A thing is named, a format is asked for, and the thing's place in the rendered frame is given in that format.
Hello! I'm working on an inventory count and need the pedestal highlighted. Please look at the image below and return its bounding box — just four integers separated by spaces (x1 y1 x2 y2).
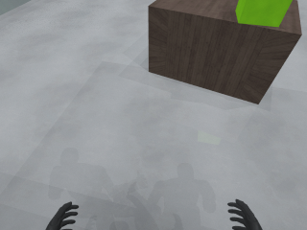
148 0 302 104

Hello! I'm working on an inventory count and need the robot right hand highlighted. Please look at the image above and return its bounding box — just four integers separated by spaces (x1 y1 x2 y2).
227 198 263 230

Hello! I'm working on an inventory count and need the carton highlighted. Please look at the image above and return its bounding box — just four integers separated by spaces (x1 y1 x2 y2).
235 0 293 27

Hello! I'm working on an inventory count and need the robot left hand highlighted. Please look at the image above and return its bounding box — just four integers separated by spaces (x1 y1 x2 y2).
45 201 79 230

